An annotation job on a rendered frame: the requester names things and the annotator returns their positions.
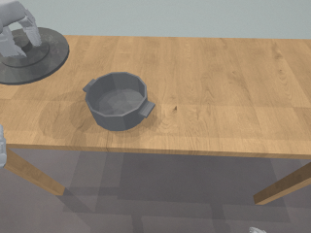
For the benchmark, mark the lid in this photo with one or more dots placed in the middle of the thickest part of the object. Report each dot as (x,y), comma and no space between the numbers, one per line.
(39,63)

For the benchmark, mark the table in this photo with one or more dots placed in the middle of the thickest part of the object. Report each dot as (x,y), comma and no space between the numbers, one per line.
(242,97)

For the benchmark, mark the left robot hand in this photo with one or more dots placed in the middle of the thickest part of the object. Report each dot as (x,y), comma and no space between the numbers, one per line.
(12,11)

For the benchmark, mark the knob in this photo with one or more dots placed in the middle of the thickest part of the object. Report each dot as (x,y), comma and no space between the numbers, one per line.
(24,43)

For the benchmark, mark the pot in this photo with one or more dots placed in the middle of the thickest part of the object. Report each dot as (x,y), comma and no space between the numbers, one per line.
(118,101)

